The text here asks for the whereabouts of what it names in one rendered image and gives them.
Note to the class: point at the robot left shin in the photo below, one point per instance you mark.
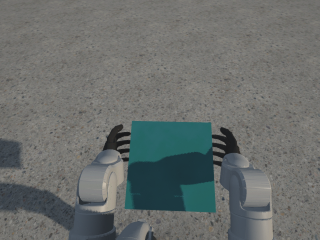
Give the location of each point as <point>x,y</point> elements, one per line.
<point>142,220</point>

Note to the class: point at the robot left hand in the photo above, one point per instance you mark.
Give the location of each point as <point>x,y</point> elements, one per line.
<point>113,144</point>

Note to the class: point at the carton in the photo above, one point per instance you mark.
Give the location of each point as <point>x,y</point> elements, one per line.
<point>170,167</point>

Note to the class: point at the right robot forearm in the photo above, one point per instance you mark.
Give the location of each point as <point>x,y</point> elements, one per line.
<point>250,199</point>

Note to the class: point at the robot left thigh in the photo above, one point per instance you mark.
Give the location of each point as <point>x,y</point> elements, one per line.
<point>137,231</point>

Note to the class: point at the left robot forearm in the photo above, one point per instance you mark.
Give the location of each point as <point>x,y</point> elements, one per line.
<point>96,198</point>

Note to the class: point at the robot right hand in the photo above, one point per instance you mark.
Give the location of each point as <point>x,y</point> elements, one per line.
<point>230,147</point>

